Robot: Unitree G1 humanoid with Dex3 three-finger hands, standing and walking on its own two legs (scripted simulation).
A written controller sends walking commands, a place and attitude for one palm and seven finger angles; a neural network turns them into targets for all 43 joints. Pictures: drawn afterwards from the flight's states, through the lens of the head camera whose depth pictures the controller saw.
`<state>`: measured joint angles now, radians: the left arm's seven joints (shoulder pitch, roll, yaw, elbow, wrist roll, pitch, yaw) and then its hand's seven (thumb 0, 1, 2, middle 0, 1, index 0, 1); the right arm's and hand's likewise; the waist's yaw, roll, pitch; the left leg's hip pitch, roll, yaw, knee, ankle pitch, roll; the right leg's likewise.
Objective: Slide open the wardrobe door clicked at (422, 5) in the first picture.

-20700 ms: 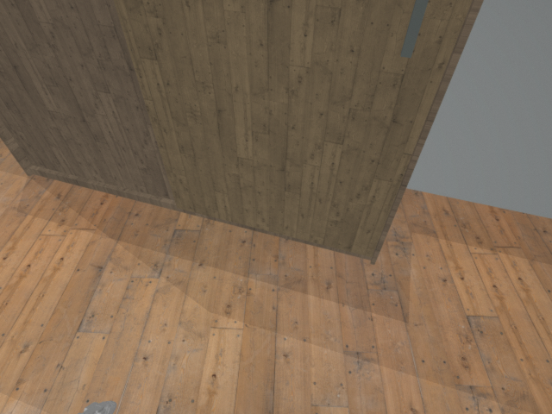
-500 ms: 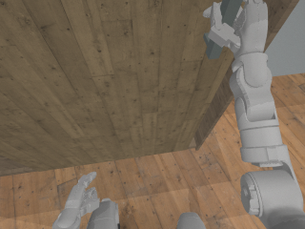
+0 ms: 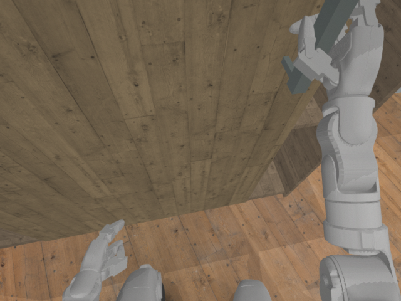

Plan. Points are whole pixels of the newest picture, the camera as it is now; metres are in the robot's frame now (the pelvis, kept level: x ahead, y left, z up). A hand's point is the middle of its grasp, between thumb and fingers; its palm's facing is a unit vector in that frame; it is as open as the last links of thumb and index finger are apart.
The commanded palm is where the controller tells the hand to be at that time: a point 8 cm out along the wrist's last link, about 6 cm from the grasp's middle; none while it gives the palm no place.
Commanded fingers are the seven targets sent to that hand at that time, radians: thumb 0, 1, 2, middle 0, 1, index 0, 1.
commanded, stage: step sideways, sliding the door along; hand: right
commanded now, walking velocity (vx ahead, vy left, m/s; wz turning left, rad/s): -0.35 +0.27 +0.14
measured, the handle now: (321, 12) +0.43 -0.19 +0.27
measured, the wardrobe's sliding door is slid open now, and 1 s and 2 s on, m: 0.21 0.46 0.46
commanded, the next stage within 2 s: stop walking and hold the door there in 0.80 s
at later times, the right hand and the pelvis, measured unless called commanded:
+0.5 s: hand (130, 75) +0.37 +0.06 +0.25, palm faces -0.05 +1.00 -0.01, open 6.9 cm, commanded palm +0.35 +0.07 +0.24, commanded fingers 0.00 -0.90 -0.90 0.45 1.40 0.45 1.40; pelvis -0.01 +0.14 +0.01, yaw +3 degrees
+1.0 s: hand (112, 71) +0.38 +0.08 +0.24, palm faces +0.29 +0.95 -0.14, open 6.5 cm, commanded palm +0.34 +0.04 +0.22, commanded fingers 0.00 -0.90 -0.90 0.45 1.40 0.45 1.40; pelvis -0.01 +0.29 +0.01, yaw +5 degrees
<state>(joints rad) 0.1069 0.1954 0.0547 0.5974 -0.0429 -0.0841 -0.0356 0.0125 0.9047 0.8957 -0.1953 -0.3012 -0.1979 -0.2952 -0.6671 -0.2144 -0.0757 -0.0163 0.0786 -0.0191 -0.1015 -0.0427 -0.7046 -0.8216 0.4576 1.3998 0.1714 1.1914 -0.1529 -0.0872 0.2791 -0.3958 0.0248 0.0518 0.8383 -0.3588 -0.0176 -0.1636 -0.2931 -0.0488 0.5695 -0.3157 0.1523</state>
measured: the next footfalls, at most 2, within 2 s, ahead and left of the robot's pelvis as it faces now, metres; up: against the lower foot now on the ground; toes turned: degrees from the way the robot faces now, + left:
left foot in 0.06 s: +0.09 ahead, +0.17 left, +0.00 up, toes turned +4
right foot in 0.28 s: +0.02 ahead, -0.06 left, +0.00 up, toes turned -10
